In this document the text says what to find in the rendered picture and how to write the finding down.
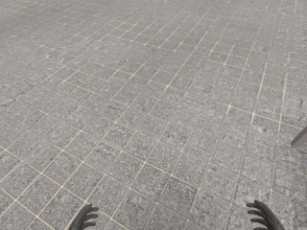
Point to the robot right hand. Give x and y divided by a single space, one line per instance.
268 218

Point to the table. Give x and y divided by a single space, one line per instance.
300 139

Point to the robot left hand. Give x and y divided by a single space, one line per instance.
79 221

